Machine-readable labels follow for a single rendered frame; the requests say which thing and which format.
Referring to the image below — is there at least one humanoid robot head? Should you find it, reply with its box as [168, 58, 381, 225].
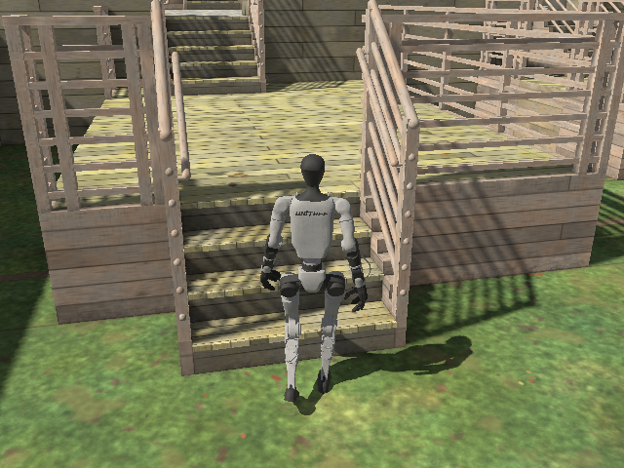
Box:
[295, 154, 330, 202]

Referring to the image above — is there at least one robot left upper arm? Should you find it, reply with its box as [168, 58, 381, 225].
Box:
[268, 196, 293, 249]

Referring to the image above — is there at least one humanoid robot torso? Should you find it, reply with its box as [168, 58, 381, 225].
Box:
[290, 192, 335, 293]

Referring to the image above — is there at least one right robot forearm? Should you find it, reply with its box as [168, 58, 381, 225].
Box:
[346, 238, 366, 288]

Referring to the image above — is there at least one left robot forearm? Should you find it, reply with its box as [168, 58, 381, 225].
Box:
[261, 234, 278, 273]

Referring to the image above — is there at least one robot right hand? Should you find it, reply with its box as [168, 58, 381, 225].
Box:
[344, 284, 368, 312]

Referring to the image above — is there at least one robot right upper arm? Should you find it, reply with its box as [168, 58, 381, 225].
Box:
[332, 197, 356, 253]

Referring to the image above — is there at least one robot left hand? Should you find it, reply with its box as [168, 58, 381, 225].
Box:
[260, 270, 281, 291]

